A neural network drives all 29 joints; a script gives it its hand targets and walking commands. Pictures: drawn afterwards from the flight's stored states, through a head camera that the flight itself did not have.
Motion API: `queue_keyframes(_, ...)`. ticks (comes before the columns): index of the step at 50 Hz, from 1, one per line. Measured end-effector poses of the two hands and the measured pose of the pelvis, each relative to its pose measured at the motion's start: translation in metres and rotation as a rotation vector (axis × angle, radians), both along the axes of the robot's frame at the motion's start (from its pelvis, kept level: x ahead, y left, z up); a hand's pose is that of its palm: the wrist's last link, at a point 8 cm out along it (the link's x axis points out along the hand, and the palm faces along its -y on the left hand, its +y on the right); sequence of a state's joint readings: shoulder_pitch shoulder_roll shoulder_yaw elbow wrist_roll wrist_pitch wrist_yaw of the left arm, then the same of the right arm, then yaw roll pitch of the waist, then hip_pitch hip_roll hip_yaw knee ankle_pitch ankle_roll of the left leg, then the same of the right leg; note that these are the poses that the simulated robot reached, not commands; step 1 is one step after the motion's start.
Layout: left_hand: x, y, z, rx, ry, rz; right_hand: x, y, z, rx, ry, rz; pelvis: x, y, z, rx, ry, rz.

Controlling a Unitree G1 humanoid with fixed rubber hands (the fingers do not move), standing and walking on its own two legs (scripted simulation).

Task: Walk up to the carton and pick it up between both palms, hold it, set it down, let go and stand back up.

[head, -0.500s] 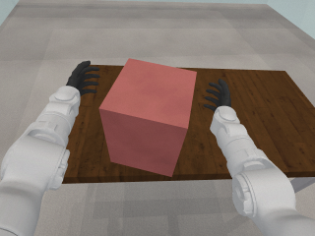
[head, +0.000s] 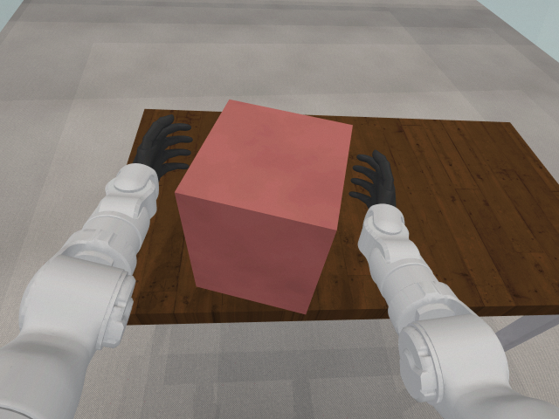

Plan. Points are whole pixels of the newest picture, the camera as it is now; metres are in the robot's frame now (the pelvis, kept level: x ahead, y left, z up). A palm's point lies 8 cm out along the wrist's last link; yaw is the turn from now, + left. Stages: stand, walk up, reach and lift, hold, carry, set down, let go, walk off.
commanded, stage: reach and lift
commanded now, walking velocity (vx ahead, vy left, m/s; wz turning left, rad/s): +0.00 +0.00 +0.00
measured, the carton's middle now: (269, 211) +0.44 +0.00 +0.03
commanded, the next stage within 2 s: none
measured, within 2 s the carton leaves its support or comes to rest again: leaves its support in 1.84 s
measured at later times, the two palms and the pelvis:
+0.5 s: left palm (167, 163) +0.46 +0.16 +0.11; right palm (363, 197) +0.42 -0.13 +0.10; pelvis +0.00 +0.00 +0.00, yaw +0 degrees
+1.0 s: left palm (171, 169) +0.45 +0.15 +0.11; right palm (369, 210) +0.39 -0.14 +0.10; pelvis -0.01 +0.00 +0.00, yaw +0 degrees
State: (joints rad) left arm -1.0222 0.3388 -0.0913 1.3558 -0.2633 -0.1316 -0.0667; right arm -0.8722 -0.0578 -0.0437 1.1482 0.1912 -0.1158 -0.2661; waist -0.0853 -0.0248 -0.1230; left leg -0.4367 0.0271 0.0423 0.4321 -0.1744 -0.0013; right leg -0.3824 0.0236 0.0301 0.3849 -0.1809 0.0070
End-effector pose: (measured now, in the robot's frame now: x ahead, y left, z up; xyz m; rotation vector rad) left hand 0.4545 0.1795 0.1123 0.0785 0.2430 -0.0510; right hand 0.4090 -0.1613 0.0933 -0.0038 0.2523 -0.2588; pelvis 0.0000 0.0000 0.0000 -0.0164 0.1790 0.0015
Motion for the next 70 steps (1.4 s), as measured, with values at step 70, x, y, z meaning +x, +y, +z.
queue_keyframes(70, -0.007, -0.034, -0.002, -0.048, -0.010, -0.049, -0.022, 0.020, 0.005, -0.040, -0.094, -0.040, -0.006, 0.003, 0.001, -0.004, -0.066, 0.001)
